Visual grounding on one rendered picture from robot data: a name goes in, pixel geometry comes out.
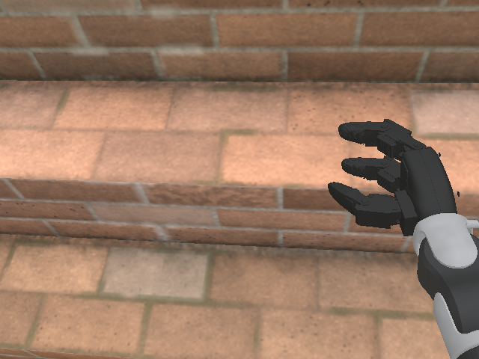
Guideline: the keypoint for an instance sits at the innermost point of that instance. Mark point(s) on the robot right forearm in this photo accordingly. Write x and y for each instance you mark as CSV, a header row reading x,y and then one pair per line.
x,y
448,269

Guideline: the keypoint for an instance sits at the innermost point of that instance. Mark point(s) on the robot right hand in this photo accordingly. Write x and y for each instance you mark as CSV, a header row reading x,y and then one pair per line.
x,y
420,184

